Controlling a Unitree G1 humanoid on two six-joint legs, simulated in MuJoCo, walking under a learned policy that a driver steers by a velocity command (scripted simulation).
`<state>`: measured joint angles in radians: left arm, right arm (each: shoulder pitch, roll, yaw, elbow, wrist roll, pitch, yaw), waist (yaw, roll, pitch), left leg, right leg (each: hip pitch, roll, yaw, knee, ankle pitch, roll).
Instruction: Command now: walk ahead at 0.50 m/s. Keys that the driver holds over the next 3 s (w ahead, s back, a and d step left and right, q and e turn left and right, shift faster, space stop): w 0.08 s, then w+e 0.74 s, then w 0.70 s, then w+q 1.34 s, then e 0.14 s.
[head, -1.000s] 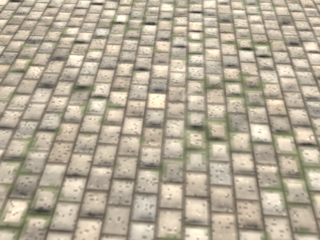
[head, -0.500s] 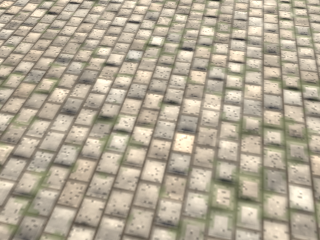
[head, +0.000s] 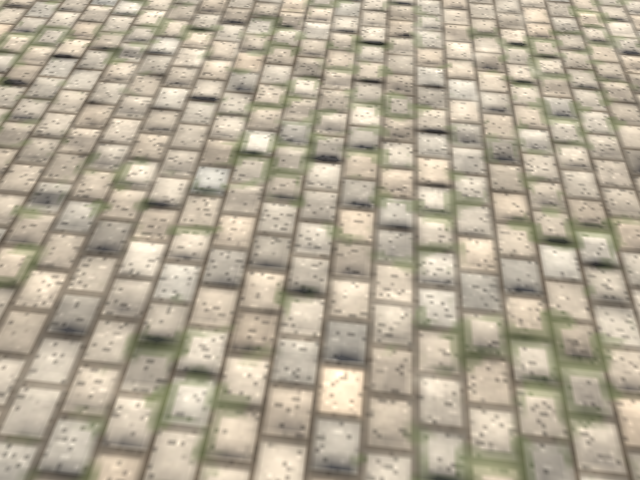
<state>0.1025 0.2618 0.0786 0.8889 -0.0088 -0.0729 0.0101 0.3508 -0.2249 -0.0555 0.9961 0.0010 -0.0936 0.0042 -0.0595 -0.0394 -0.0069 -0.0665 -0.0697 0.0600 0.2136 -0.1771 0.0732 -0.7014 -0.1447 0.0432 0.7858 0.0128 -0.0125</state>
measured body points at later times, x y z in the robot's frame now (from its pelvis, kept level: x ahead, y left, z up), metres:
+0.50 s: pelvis +0.28 -0.08 +0.00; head +0.31 -0.09 +0.45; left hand +0.37 +0.18 -0.13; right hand +0.41 -0.37 -0.11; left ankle +0.43 +0.09 -0.68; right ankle +0.28 -0.15 -0.75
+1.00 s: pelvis +0.56 -0.08 +0.00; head +0.59 -0.09 +0.45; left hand +0.81 +0.10 -0.11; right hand +0.48 -0.35 -0.12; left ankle +0.59 +0.02 -0.75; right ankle +0.56 -0.27 -0.68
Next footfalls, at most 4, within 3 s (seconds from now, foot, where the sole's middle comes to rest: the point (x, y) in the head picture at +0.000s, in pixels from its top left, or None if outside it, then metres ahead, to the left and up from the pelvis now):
0.22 right None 0.32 -0.15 -0.79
0.74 left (306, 427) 0.63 0.01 -0.79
1.24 right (455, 367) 0.76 -0.35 -0.79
1.76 left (395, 246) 1.13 -0.26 -0.79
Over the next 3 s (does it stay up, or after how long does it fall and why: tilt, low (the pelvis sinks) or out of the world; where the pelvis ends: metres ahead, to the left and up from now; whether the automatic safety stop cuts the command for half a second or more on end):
stays up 1.58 -0.32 -0.01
